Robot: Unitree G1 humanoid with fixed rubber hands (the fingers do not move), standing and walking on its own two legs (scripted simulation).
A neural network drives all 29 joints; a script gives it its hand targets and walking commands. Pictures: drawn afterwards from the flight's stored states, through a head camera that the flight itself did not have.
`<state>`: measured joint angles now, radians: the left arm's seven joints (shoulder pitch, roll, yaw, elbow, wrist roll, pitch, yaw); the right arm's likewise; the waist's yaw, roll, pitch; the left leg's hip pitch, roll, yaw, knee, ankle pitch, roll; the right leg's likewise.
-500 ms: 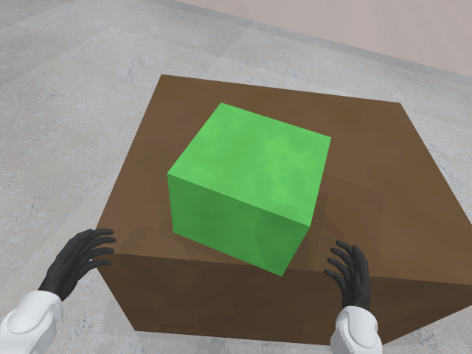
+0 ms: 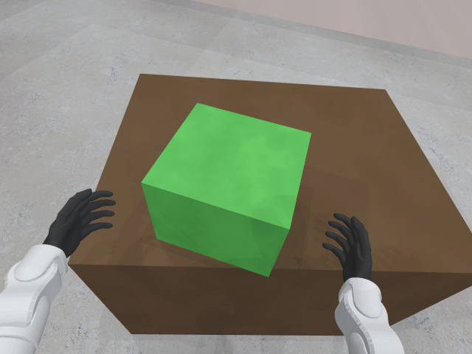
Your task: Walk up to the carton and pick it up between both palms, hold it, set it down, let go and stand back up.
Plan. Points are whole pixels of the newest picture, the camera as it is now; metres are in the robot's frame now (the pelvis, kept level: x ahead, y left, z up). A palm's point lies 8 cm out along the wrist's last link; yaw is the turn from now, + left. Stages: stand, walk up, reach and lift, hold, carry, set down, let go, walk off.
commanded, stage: reach and lift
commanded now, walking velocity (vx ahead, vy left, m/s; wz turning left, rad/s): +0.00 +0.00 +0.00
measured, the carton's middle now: (231, 187) +0.44 -0.01 -0.02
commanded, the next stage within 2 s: none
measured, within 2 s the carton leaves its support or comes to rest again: neither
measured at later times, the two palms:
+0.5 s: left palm (81, 180) +0.36 +0.25 +0.09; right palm (360, 226) +0.28 -0.20 +0.08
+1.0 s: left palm (103, 140) +0.42 +0.22 +0.12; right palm (363, 192) +0.34 -0.21 +0.11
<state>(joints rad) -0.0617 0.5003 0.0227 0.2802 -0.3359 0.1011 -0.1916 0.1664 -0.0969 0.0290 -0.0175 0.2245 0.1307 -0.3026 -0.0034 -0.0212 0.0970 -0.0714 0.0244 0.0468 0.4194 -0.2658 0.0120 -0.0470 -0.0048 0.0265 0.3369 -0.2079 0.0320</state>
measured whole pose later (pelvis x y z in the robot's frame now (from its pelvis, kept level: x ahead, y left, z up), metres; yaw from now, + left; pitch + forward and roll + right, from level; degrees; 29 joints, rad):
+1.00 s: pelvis -0.01 +0.00 +0.00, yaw +1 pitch +2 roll -2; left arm -0.79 0.52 -0.03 0.94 -0.30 0.15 -0.17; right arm -0.53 -0.14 -0.03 0.55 0.28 0.18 -0.26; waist -0.15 -0.04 -0.01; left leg -0.24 0.02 0.03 0.44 -0.23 0.02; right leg -0.19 -0.01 0.01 0.32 -0.16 0.04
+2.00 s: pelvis -0.03 +0.00 -0.03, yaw +2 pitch +20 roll -3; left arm -1.07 0.44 -0.20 1.57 -0.35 -0.26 -0.11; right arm -0.86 -0.08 -0.07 1.21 0.26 -0.18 -0.22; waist -0.21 0.00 -0.22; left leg -0.77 0.02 -0.03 0.71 -0.29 0.01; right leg -0.71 0.00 -0.04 0.60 -0.23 0.03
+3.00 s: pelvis -0.03 +0.01 -0.03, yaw +1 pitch +19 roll -3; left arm -1.07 0.33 -0.01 1.49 -0.11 -0.26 -0.10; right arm -0.87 0.00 -0.34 1.23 0.03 -0.27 -0.26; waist -0.17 -0.02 -0.19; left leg -0.75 0.02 -0.03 0.71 -0.30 0.02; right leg -0.69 0.00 -0.03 0.57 -0.22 0.04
